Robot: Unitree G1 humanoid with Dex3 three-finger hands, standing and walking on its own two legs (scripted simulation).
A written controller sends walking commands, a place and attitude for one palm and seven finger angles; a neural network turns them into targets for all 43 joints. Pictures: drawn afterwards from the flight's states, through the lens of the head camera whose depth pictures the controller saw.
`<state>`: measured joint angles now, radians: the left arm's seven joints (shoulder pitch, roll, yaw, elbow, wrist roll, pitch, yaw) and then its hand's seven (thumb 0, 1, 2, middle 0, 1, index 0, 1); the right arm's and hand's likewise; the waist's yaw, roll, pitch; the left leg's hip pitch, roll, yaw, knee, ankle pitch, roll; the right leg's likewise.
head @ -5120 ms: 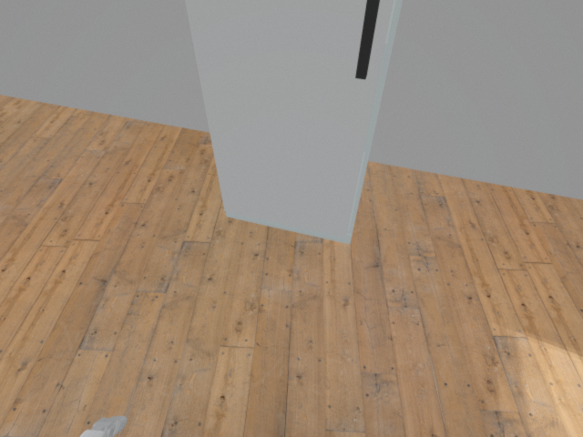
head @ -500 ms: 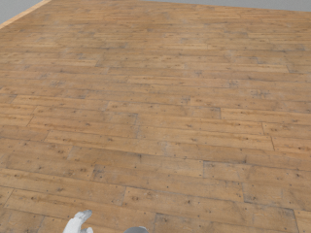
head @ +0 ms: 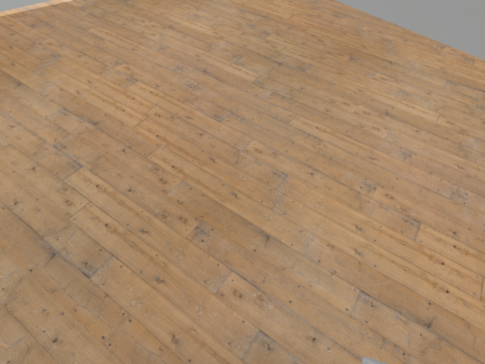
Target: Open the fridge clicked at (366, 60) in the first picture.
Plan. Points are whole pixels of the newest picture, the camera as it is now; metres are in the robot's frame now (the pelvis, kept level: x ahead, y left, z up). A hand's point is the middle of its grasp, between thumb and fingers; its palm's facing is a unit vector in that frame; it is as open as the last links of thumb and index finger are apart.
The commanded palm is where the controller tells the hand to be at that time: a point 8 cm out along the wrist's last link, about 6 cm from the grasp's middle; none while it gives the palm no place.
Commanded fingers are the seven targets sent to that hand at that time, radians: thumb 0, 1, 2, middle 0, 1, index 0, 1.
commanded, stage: walk to a spot facing it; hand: right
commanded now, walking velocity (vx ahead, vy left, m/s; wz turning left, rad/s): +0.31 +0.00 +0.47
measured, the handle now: out of the picture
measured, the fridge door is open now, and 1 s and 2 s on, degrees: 0 0 0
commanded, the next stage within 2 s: turn to face it in 0.28 s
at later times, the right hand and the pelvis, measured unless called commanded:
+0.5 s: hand out of the picture +0.10 -0.16 -0.19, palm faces -0.02 +0.99 -0.16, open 7.4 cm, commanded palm none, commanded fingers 0.00 -0.90 -0.90 0.20 0.30 0.20 0.30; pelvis +0.17 +0.01 -0.01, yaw +7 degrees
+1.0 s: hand (346, 277) +0.34 -0.19 -0.15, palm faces +0.11 +0.97 -0.22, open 7.3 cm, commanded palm none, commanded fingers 0.00 -0.90 -0.90 0.20 0.30 0.20 0.30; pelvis +0.22 +0.01 +0.01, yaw -6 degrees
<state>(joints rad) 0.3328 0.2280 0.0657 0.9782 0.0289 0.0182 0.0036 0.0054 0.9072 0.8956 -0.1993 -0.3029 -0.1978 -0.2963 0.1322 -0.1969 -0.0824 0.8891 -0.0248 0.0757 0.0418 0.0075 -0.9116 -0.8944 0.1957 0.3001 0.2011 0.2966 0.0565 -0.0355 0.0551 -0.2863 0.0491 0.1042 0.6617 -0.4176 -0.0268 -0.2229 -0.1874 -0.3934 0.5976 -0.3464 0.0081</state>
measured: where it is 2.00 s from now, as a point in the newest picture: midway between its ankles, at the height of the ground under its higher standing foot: (236, 358)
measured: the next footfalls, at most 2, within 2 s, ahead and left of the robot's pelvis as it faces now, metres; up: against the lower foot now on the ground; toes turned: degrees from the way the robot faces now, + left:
left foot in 0.02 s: +0.02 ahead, +0.12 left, +0.00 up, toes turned +7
right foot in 0.50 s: +0.32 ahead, -0.06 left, +0.00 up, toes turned +0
